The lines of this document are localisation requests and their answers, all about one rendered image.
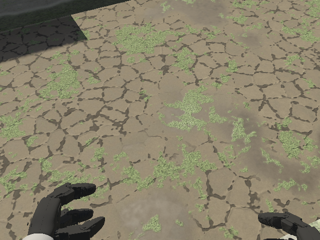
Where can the right robot hand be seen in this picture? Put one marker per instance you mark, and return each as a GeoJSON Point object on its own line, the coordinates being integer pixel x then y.
{"type": "Point", "coordinates": [289, 223]}

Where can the left robot hand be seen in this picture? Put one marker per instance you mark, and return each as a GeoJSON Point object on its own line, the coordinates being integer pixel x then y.
{"type": "Point", "coordinates": [48, 218]}

